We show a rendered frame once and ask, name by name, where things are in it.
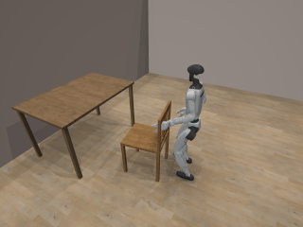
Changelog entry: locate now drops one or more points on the right robot shin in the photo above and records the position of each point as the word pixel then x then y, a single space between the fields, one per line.
pixel 184 148

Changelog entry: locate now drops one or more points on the chair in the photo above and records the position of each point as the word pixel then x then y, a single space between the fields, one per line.
pixel 143 137

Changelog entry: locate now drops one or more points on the robot left hand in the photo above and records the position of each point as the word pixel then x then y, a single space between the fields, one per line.
pixel 164 126

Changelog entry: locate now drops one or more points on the robot right upper arm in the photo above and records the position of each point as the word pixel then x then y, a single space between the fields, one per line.
pixel 204 97

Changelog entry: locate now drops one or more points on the robot right foot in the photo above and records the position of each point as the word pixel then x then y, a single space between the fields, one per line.
pixel 189 160

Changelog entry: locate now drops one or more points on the left robot forearm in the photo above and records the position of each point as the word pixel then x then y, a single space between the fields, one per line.
pixel 180 120

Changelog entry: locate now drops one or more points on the robot left upper arm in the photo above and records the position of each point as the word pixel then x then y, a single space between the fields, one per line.
pixel 191 103

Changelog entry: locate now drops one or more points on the robot right hand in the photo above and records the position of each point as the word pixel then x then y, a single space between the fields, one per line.
pixel 183 110

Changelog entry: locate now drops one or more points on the table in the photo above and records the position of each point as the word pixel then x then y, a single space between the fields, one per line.
pixel 66 104

